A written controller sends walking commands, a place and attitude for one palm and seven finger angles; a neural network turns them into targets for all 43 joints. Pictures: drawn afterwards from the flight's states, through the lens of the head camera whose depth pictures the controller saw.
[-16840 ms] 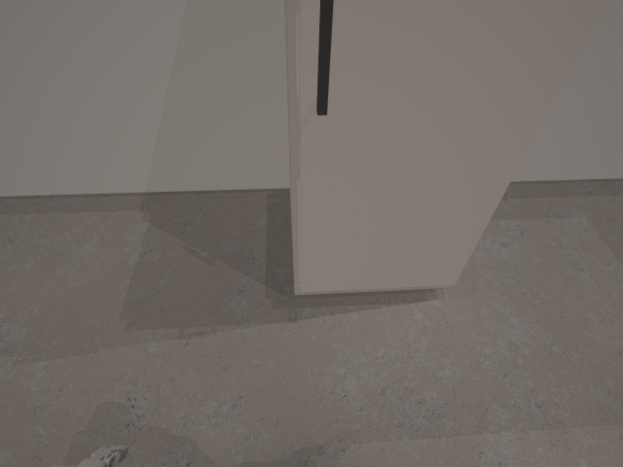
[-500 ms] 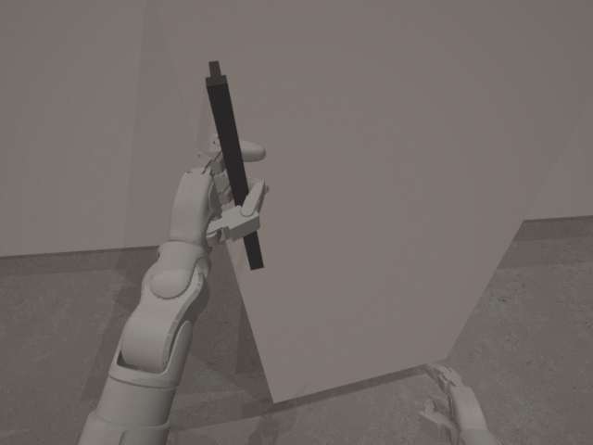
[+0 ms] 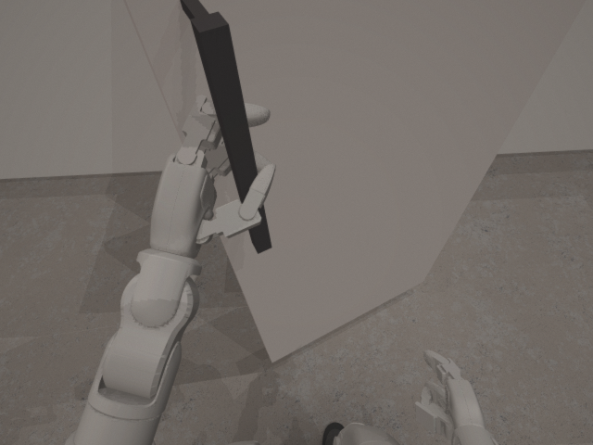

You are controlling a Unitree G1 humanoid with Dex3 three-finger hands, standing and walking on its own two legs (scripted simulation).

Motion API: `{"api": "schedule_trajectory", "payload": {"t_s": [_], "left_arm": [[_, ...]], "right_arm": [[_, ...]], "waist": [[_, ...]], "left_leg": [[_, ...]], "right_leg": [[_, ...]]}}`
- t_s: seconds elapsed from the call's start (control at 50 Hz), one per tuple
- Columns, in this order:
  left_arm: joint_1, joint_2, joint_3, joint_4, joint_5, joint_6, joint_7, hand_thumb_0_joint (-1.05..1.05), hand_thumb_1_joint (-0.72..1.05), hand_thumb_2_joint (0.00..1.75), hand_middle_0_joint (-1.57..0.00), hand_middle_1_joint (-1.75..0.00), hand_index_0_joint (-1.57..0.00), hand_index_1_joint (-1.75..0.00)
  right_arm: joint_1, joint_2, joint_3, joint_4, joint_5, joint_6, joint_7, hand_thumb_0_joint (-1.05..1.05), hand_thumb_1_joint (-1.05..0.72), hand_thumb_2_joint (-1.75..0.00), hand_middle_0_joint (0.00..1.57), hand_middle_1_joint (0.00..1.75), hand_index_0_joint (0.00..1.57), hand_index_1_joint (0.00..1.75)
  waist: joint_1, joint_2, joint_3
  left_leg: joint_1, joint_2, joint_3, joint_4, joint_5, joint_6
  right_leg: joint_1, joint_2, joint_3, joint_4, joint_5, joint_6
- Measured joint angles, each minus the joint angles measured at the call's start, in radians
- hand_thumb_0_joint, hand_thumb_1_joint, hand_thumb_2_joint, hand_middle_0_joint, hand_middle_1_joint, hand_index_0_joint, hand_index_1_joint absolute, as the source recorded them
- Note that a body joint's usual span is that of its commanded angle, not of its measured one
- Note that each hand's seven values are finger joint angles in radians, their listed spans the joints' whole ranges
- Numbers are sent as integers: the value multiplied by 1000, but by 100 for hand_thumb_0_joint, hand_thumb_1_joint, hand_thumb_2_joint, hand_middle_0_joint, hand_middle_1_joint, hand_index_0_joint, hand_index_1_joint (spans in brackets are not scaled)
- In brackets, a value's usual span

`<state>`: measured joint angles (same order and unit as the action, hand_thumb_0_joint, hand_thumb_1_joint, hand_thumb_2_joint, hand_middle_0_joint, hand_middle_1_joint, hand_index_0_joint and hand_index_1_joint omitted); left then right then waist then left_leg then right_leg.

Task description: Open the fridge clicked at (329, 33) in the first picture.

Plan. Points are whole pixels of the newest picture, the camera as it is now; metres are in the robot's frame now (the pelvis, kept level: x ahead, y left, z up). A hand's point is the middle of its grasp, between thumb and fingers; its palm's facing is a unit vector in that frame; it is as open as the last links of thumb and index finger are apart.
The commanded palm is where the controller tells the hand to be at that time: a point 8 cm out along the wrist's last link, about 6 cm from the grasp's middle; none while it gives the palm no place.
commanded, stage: walk backward, drawing the door open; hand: left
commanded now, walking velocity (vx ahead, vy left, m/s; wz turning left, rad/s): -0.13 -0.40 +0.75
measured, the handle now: (235, 156) +0.36 +0.05 +0.21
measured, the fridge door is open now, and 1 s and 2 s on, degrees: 25 56 71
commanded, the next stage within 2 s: stop walking and hold the door back in 1.28 s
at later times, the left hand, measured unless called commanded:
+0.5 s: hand (374, 311) +0.21 -0.07 +0.20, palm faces +0.10 -0.97 -0.24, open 7.6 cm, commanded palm +0.17 -0.02 +0.22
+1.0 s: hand (579, 398) +0.14 -0.19 +0.20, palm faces +0.62 -0.76 -0.20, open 7.3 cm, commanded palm +0.09 -0.18 +0.21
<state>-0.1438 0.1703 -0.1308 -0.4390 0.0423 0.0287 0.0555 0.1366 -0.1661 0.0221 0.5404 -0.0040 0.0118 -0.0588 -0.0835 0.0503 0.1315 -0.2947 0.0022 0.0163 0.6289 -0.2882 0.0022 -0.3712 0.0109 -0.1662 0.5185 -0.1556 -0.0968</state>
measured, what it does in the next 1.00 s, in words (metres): steps to the right, turning left: right foot, then left foot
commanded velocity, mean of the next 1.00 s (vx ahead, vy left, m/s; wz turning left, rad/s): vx -0.14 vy -0.40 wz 0.75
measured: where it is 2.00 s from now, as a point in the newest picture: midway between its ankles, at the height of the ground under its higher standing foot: (564, 443)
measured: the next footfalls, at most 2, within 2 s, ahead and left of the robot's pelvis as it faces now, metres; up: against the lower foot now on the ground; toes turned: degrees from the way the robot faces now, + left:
right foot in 0.26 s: +0.03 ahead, -0.25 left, +0.00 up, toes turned +13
left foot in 0.48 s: -0.06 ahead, -0.07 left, +0.00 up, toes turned +27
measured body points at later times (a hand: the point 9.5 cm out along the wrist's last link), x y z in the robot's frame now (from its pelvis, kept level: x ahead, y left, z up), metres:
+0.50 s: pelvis -0.06 -0.20 -0.01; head +0.02 -0.18 +0.43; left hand +0.19 -0.01 +0.21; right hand +0.23 -0.34 -0.09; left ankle -0.09 -0.09 -0.74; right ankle -0.01 -0.27 -0.70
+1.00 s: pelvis -0.02 -0.46 -0.02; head +0.04 -0.39 +0.42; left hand +0.10 -0.15 +0.21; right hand +0.28 -0.47 -0.10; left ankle -0.09 -0.36 -0.73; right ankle +0.10 -0.47 -0.70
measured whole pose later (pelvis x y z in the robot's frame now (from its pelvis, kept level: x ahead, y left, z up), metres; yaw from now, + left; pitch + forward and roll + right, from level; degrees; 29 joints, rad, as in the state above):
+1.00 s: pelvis -0.02 -0.46 -0.02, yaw +48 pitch -2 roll +1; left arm -0.13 0.21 -0.09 -0.54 0.03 -0.07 0.03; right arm 0.07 -0.15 -0.03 0.57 -0.01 -0.10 -0.05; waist -0.05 -0.04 0.22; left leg -0.34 0.03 0.09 0.71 -0.31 0.01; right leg -0.52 -0.04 -0.09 0.94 -0.41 0.00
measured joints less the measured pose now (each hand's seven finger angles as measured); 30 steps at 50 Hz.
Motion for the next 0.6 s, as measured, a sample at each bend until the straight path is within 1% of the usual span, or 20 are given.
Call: {"api": "schedule_trajectory", "payload": {"t_s": [0.02,0.06,0.1,0.12,0.16,0.2,0.24,0.26,0.28,0.3,0.34,0.38,0.4,0.44,0.46,0.48,0.5,0.54,0.58,0.6], "left_arm": [[-11,8,-6,-12,0,2,1,-7,66,72,-46,-140,-12,-118],[-34,30,-17,-8,-2,-21,-5,-8,66,72,-47,-140,-11,-117],[-44,34,-32,-2,-7,-34,-20,-7,66,72,-47,-140,-11,-118],[-49,34,-40,2,-9,-40,-27,-7,65,72,-48,-140,-12,-119],[-61,28,-57,15,-8,-56,-38,-7,65,73,-48,-140,-12,-119],[-66,24,-67,18,-6,-59,-42,-7,64,74,-49,-140,-13,-119],[-62,33,-64,16,-6,-62,-40,-8,63,76,-50,-140,-12,-119],[-57,41,-55,11,-6,-64,-36,-8,63,77,-51,-140,-12,-119],[-47,34,-39,7,-2,-73,-31,-9,63,77,-52,-140,-12,-120],[-37,26,-28,-1,-3,-74,-26,-8,63,78,-52,-140,-12,-121],[-31,18,-28,-14,-7,-59,-30,-8,62,79,-52,-140,-13,-122],[-24,13,-40,-26,-5,-45,-44,-7,62,78,-51,-140,-14,-122],[-19,8,-47,-33,-1,-42,-50,-7,62,78,-51,-140,-14,-122],[-15,2,-65,-52,12,-33,-60,-7,62,77,-51,-140,-14,-121],[-18,1,-70,-63,16,-31,-60,-8,62,77,-51,-140,-14,-120],[-27,1,-72,-68,20,-37,-57,-8,63,77,-52,-140,-12,-118],[-46,13,-69,-62,22,-56,-56,-9,63,77,-53,-140,-10,-116],[-65,33,-57,-54,17,-86,-62,-10,63,77,-53,-140,-10,-116],[-65,45,-47,-59,6,-89,-67,-9,63,78,-53,-140,-11,-118],[-66,47,-44,-56,0,-95,-69,-9,63,78,-53,-140,-12,-119]], "right_arm": [[1,4,-3,0,-5,-14,-1,2,-90,-90,20,30,20,29],[-5,31,-13,26,-16,-33,5,2,-90,-90,20,30,20,29],[2,40,-12,48,-22,-44,14,2,-90,-90,20,30,19,29],[3,41,-11,60,-22,-54,20,2,-90,-90,20,30,20,29],[1,41,-12,83,-16,-69,33,2,-90,-90,20,30,20,29],[-1,46,-13,98,-3,-77,42,2,-90,-90,20,30,20,29],[-3,58,-13,102,11,-80,46,2,-90,-90,20,30,20,29],[-9,65,-10,101,17,-79,47,2,-90,-90,20,30,20,30],[-37,56,-10,107,21,-75,48,2,-90,-90,20,30,20,30],[-62,44,-14,109,24,-71,45,2,-90,-90,20,30,20,30],[-88,21,-33,100,33,-68,25,2,-90,-90,20,30,20,30],[-101,5,-48,90,30,-70,5,2,-90,-90,20,30,20,29],[-103,-1,-51,83,25,-74,-2,2,-90,-90,20,30,20,29],[-99,-12,-52,57,18,-90,-10,2,-91,-90,20,30,20,29],[-97,-21,-49,40,15,-102,-11,2,-91,-90,20,30,19,29],[-99,-29,-53,23,9,-116,-9,2,-91,-90,20,30,19,29],[-112,-17,-62,25,1,-126,-4,2,-91,-90,20,30,19,29],[-129,3,-56,34,-4,-125,19,2,-91,-90,20,30,19,29],[-128,13,-42,38,-8,-125,34,2,-91,-90,20,30,19,29],[-125,14,-39,42,-7,-127,39,2,-91,-90,20,30,19,29]], "waist": [[-4,-6,2],[-8,-48,41],[-13,-37,64],[-9,-22,71],[11,3,78],[38,6,70],[62,-16,47],[72,-35,30],[71,-17,39],[53,1,54],[16,10,70],[6,-9,74],[4,-22,72],[1,-42,55],[6,-41,42],[11,-25,33],[12,-44,56],[27,-80,111],[30,-74,136],[33,-57,144]], "left_leg": [[15,-2,-10,-50,-31,2],[17,-29,-31,-75,-5,-7],[17,-18,-91,-125,68,-27],[13,-3,-123,-147,95,-38],[-1,31,-176,-176,128,-60],[-19,57,-212,-180,138,-88],[-42,66,-236,-164,131,-114],[-61,64,-242,-143,120,-115],[-80,83,-258,-105,87,-90],[-108,89,-250,-34,20,-68],[-178,58,-172,187,-130,-42],[-198,27,-69,351,-207,-30],[-184,18,-20,358,-210,-30],[-123,7,58,228,-144,-34],[-72,9,74,102,-17,-28],[-36,21,59,11,51,8],[-39,12,46,15,21,21],[-23,7,14,0,4,0],[-20,30,-48,-51,46,-37],[-23,48,-85,-75,73,-53]], "right_leg": [[-51,0,7,88,-47,21],[-135,6,101,330,-148,64],[-185,30,147,504,-210,86],[-196,37,162,538,-223,92],[-173,32,192,486,-209,96],[-88,7,219,322,-173,100],[32,-24,232,132,-140,110],[85,-39,230,41,-137,119],[92,-17,211,26,-139,125],[95,-3,183,32,-133,121],[104,-14,119,38,-124,102],[108,-37,78,40,-120,82],[105,-47,60,42,-120,73],[68,-62,22,78,-130,58],[19,-63,7,145,-140,52],[-46,-47,9,260,-190,65],[-98,-41,49,387,-245,79],[-166,-12,129,564,-285,97],[-213,7,156,626,-275,114],[-221,9,165,614,-252,119]]}}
